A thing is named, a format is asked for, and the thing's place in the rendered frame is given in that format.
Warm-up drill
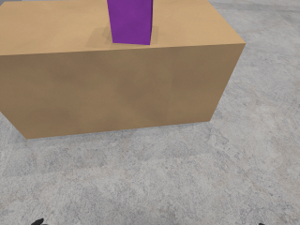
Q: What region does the carton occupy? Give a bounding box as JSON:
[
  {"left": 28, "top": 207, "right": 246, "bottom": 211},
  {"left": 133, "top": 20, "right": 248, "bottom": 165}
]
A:
[{"left": 107, "top": 0, "right": 154, "bottom": 45}]

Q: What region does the pedestal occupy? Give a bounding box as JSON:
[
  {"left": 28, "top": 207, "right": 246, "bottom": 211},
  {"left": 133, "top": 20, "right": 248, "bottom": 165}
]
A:
[{"left": 0, "top": 0, "right": 246, "bottom": 140}]

